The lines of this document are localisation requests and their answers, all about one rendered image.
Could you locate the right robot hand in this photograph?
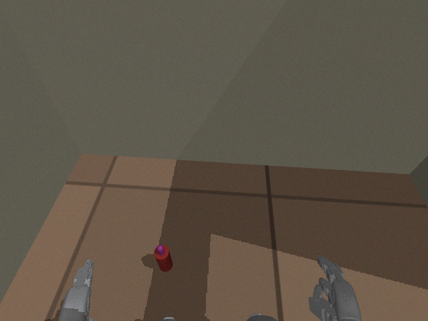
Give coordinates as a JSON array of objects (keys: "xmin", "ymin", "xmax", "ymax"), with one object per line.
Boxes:
[{"xmin": 309, "ymin": 255, "xmax": 362, "ymax": 321}]

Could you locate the left robot hand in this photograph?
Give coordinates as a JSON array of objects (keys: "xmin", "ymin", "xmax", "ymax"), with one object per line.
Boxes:
[{"xmin": 58, "ymin": 259, "xmax": 93, "ymax": 321}]

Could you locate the bottle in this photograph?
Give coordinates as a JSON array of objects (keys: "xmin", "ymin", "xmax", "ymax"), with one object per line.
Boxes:
[{"xmin": 154, "ymin": 245, "xmax": 173, "ymax": 272}]

